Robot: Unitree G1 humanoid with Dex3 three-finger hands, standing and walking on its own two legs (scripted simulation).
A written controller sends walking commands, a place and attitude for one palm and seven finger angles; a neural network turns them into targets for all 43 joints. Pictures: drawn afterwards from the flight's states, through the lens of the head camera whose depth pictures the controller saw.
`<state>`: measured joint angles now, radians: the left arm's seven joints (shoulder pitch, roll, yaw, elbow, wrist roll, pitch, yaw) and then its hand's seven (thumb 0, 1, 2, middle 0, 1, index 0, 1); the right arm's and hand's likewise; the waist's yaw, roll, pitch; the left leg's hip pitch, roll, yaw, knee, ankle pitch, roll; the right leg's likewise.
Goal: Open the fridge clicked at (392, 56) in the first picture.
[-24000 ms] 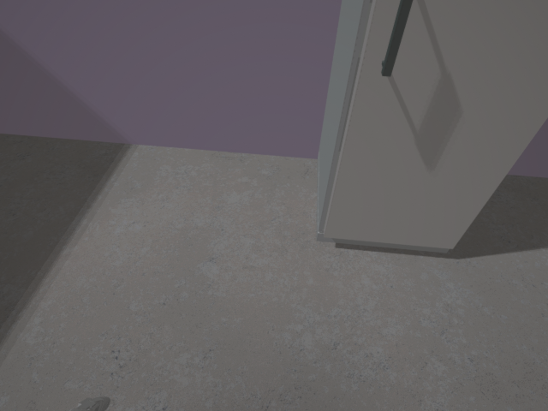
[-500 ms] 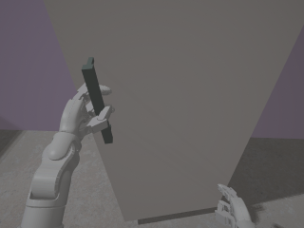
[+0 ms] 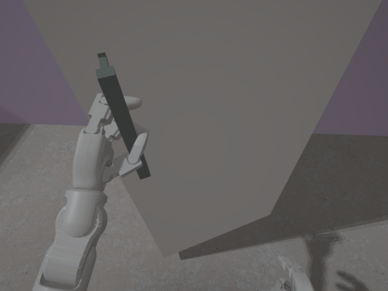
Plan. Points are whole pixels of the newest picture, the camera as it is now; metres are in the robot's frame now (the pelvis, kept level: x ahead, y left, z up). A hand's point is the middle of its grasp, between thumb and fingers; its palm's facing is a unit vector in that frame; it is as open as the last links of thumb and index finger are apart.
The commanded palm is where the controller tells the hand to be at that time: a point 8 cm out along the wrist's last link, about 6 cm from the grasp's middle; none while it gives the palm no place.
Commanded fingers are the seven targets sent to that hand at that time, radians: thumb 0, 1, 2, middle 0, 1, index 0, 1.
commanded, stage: walk backward, drawing the door open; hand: left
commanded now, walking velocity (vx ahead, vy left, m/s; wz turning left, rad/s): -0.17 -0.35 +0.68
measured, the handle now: (127, 125) +0.34 +0.10 +0.20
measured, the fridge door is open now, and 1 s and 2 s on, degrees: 25 47 79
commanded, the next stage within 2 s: stop walking and hold the door back in 1.76 s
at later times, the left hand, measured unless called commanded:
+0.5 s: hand (167, 190) +0.23 +0.03 +0.19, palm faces +0.34 -0.91 -0.23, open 7.2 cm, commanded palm +0.19 +0.07 +0.19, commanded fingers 0.00 0.90 0.90 -0.45 -1.40 -0.45 -1.40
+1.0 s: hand (223, 228) +0.18 -0.04 +0.19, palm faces +0.77 -0.60 -0.20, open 6.5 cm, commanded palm +0.11 -0.03 +0.19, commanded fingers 0.00 0.90 0.90 -0.45 -1.40 -0.45 -1.40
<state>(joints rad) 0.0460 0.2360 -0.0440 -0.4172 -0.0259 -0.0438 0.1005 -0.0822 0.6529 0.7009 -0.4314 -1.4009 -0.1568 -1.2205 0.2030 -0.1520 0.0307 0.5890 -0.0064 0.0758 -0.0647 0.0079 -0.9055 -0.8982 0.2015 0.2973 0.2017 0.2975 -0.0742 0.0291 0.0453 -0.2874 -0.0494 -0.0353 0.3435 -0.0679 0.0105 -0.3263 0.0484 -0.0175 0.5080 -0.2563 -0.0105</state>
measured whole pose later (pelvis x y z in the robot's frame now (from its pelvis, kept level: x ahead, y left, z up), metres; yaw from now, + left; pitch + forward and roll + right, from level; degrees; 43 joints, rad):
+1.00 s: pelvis +0.05 -0.38 +0.00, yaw +45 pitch +1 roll -1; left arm -0.10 0.29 0.14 -0.49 -0.03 -0.11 0.09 -0.07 0.65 0.85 -0.50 -1.40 -0.23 -1.35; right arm 0.08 -0.13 -0.02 0.60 -0.01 -0.08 -0.05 0.01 -0.91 -0.90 0.20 0.30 0.20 0.30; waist -0.02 -0.02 0.25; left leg -0.22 0.08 0.00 0.50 -0.29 -0.04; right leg -0.59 0.00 -0.06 1.09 -0.42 0.03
